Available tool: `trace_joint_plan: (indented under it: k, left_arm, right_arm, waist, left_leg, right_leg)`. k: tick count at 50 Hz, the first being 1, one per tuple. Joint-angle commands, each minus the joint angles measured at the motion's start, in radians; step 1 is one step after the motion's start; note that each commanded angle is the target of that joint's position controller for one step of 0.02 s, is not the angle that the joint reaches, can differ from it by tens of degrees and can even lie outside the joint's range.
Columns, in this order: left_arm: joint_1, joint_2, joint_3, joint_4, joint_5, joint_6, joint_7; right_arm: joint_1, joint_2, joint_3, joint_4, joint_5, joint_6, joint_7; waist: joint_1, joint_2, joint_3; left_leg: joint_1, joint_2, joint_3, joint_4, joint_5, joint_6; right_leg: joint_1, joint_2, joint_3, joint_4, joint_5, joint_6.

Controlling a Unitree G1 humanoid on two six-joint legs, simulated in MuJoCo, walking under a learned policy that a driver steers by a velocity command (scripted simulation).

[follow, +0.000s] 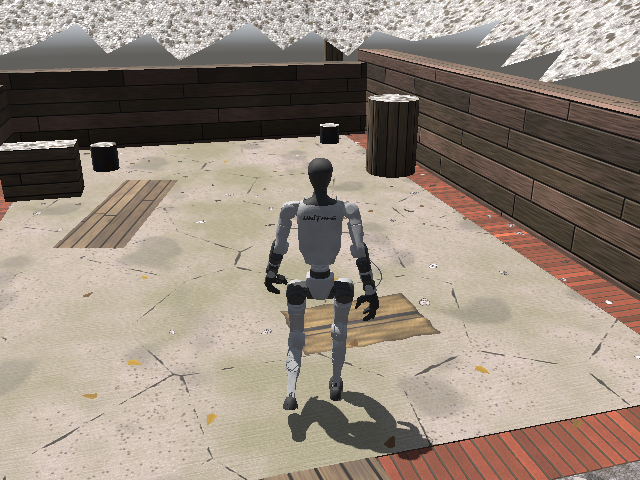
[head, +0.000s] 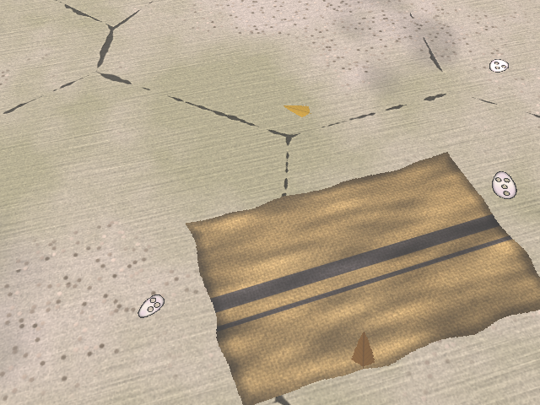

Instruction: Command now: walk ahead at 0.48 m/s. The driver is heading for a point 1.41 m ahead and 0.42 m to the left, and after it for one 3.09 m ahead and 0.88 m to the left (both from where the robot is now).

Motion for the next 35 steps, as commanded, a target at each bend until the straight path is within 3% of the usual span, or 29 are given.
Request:
trace_joint_plan:
  k: [1, 3, 5, 8, 12, 17, 18, 20, 21, 22, 23, 24, 25, 26, 27, 28, 29, 31, 33, 35]
  left_arm:
    - [0.072, 0.061, 0.008, -0.001, 0.018, -0.016, -0.008]
    - [0.097, 0.059, 0.005, 0.024, 0.016, -0.019, -0.008]
    - [0.125, 0.093, 0.011, 0.043, 0.02, -0.024, 0.007]
    - [0.181, 0.124, 0.017, 0.062, 0.024, -0.023, 0.03]
    - [0.231, 0.148, 0.018, 0.067, 0.018, -0.019, 0.045]
    - [0.312, 0.161, 0.024, 0.093, 0.005, 0.009, 0.05]
    - [0.31, 0.169, 0.027, 0.091, 0.003, 0.018, 0.051]
    - [0.277, 0.199, 0.036, 0.071, 0.003, 0.034, 0.057]
    - [0.26, 0.209, 0.039, 0.059, 0.006, 0.045, 0.061]
    - [0.248, 0.199, 0.034, 0.044, 0.009, 0.053, 0.066]
    - [0.266, 0.17, 0.018, 0.011, 0.026, 0.044, 0.068]
    - [0.366, 0.02, -0.029, -0.022, 0.038, 0.007, 0.043]
    - [0.248, 0.132, -0.004, -0.035, -0.002, -0.037, 0.028]
    - [0.161, 0.165, 0.006, -0.069, -0.03, -0.059, 0.022]
    - [0.131, 0.156, 0.005, -0.074, -0.02, -0.067, 0.029]
    - [0.128, 0.16, 0.015, -0.07, 0.0, -0.062, 0.035]
    - [0.147, 0.16, 0.021, -0.074, 0.005, -0.046, 0.036]
    - [0.16, 0.133, 0.024, -0.085, 0.016, -0.018, 0.039]
    - [0.101, 0.117, 0.023, -0.114, 0.03, -0.005, 0.045]
    - [0.013, 0.104, 0.019, -0.145, 0.031, -0.004, 0.047]
  right_arm:
    - [-0.01, -0.1, -0.036, -0.079, -0.001, -0.019, -0.015]
    - [0.021, -0.054, -0.036, -0.077, -0.005, 0.009, -0.02]
    - [-0.029, -0.062, -0.04, -0.1, -0.006, 0.025, -0.022]
    - [-0.158, -0.079, -0.045, -0.147, -0.014, 0.027, -0.016]
    - [-0.302, -0.059, -0.032, -0.194, -0.01, 0.018, 0.007]
    - [-0.431, -0.056, -0.021, -0.269, -0.007, 0.02, 0.043]
    - [-0.437, -0.062, -0.022, -0.283, -0.007, 0.019, 0.052]
    - [-0.393, -0.096, -0.036, -0.3, -0.008, 0.021, 0.064]
    - [-0.297, -0.129, -0.055, -0.287, -0.007, 0.023, 0.067]
    - [-0.134, -0.185, -0.088, -0.247, -0.004, 0.025, 0.062]
    - [0.029, -0.291, -0.123, -0.223, -0.006, 0.034, 0.041]
    - [0.019, -0.346, -0.126, -0.228, -0.005, 0.028, 0.045]
    - [0.052, -0.25, -0.101, -0.237, -0.015, 0.024, 0.042]
    - [0.001, -0.209, -0.089, -0.242, -0.021, 0.019, 0.038]
    - [-0.077, -0.191, -0.082, -0.264, -0.02, 0.017, 0.037]
    - [-0.142, -0.166, -0.074, -0.286, -0.026, 0.017, 0.037]
    - [-0.173, -0.148, -0.067, -0.3, -0.036, 0.016, 0.035]
    - [-0.176, -0.159, -0.068, -0.306, -0.025, 0.015, 0.028]
    - [-0.142, -0.19, -0.077, -0.302, -0.018, 0.014, 0.013]
    - [-0.108, -0.204, -0.081, -0.298, -0.014, 0.019, -0.001]
  waist:
    - [0.013, -0.036, -0.081]
    - [-0.015, -0.076, -0.058]
    - [-0.022, -0.083, -0.016]
    - [0.008, -0.063, 0.012]
    - [0.057, -0.05, 0.022]
    - [0.096, -0.035, 0.057]
    - [0.09, -0.041, 0.055]
    - [0.047, -0.08, 0.004]
    - [-0.009, -0.095, -0.061]
    - [-0.091, -0.076, -0.149]
    - [-0.137, 0.065, -0.269]
    - [-0.028, 0.275, -0.385]
    - [-0.096, 0.158, -0.402]
    - [-0.093, 0.125, -0.269]
    - [-0.053, 0.009, -0.197]
    - [-0.012, -0.029, -0.147]
    - [0.023, -0.013, -0.136]
    - [0.048, 0.0, -0.109]
    - [0.04, 0.007, -0.076]
    - [0.013, 0.02, -0.054]
  left_leg:
    - [-0.311, 0.118, -0.031, 0.074, 0.125, 0.02]
    - [-0.259, 0.135, -0.017, 0.01, 0.135, 0.016]
    - [-0.313, 0.149, -0.009, -0.059, 0.191, -0.001]
    - [-0.43, 0.155, -0.015, -0.22, 0.356, -0.02]
    - [-0.408, 0.107, 0.028, -0.464, 0.525, -0.01]
    - [-0.483, 0.08, 0.062, -0.588, 0.446, 0.021]
    - [-0.48, 0.069, 0.078, -0.598, 0.394, 0.034]
    - [-0.365, 0.014, 0.14, -0.601, 0.287, 0.068]
    - [-0.23, -0.031, 0.172, -0.604, 0.26, 0.09]
    - [-0.002, -0.079, 0.175, -0.649, 0.297, 0.124]
    - [0.318, 0.094, -0.108, -0.666, 0.303, 0.198]
    - [0.64, 0.312, -0.683, -0.811, 0.102, 0.38]
    - [0.667, 0.309, -0.736, -0.904, 0.074, 0.34]
    - [0.57, 0.278, -0.583, -0.905, 0.171, 0.294]
    - [0.415, 0.239, -0.463, -0.914, 0.29, 0.271]
    - [0.273, 0.209, -0.375, -0.931, 0.403, 0.257]
    - [0.188, 0.183, -0.33, -0.953, 0.464, 0.251]
    - [0.099, 0.156, -0.27, -0.984, 0.523, 0.257]
    - [0.053, 0.133, -0.22, -1.002, 0.559, 0.256]
    - [0.033, 0.1, -0.187, -1.001, 0.524, 0.23]
  right_leg:
    - [0.263, -0.275, 0.351, -0.343, 0.04, -0.164]
    - [0.17, -0.246, 0.279, -0.392, 0.057, -0.172]
    - [0.137, -0.247, 0.215, -0.432, 0.07, -0.178]
    - [0.194, -0.252, 0.157, -0.449, 0.112, -0.163]
    - [0.261, -0.24, 0.05, -0.455, 0.153, -0.122]
    - [0.482, -0.305, -0.009, -0.382, 0.215, -0.097]
    - [0.516, -0.317, -0.02, -0.346, 0.278, -0.087]
    - [0.541, -0.322, -0.057, -0.213, 0.605, -0.062]
    - [0.528, -0.31, -0.082, -0.068, 0.773, -0.045]
    - [0.45, -0.267, -0.115, 0.153, 0.805, -0.013]
    - [0.186, -0.217, -0.131, 0.494, 0.491, 0.033]
    - [-0.239, 0.009, 0.005, 0.806, -0.396, 0.08]
    - [-0.352, -0.026, 0.176, 0.881, -0.403, 0.048]
    - [-0.417, -0.07, 0.171, 0.861, -0.311, 0.023]
    - [-0.376, -0.115, 0.165, 0.787, -0.229, 0.017]
    - [-0.305, -0.144, 0.161, 0.704, -0.186, 0.025]
    - [-0.232, -0.165, 0.17, 0.661, -0.168, 0.033]
    - [-0.195, -0.167, 0.153, 0.569, -0.15, 0.066]
    - [-0.216, -0.151, 0.133, 0.452, -0.063, 0.103]
    - [-0.219, -0.126, 0.126, 0.287, 0.071, 0.121]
